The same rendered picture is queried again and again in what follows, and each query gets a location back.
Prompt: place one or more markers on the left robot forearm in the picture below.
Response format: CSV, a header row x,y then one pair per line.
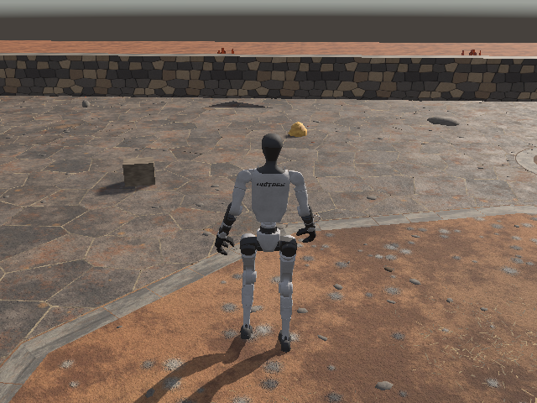
x,y
226,223

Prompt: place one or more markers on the humanoid robot torso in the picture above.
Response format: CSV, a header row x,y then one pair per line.
x,y
270,194

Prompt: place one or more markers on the right robot hand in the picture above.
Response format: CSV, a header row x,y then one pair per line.
x,y
304,231

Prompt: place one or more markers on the left robot hand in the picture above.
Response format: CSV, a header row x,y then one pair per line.
x,y
221,242

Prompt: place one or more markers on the right robot forearm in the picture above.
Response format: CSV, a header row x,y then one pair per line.
x,y
309,221

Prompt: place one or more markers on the robot left upper arm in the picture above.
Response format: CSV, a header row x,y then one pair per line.
x,y
243,177

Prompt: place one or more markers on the robot right upper arm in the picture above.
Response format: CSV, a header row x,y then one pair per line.
x,y
297,179

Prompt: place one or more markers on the left robot thigh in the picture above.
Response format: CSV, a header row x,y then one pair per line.
x,y
248,246

